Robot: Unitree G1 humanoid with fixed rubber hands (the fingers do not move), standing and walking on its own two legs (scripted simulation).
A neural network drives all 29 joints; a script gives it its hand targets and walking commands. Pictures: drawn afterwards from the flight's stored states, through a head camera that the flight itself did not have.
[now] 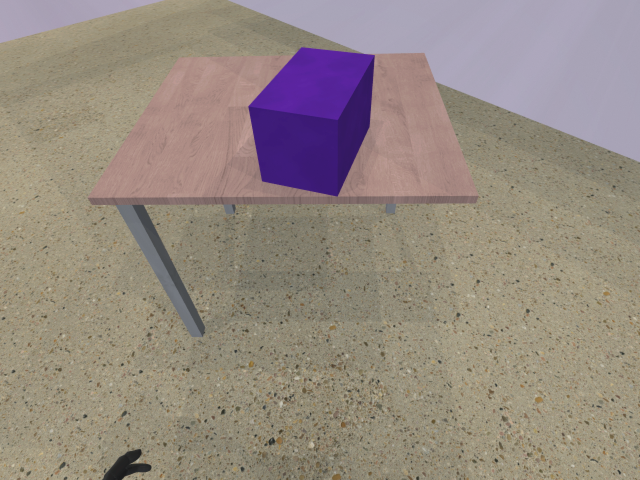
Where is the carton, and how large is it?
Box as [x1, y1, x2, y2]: [248, 47, 374, 196]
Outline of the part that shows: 301,47 248,106 261,177 263,181 337,196 369,126 374,55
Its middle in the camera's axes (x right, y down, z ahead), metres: -0.01 -0.27 +0.87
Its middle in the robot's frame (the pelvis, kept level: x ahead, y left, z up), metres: +0.84 +0.05 +0.01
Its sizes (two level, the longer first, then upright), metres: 0.291 0.180 0.185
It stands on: a table, 0.70 m high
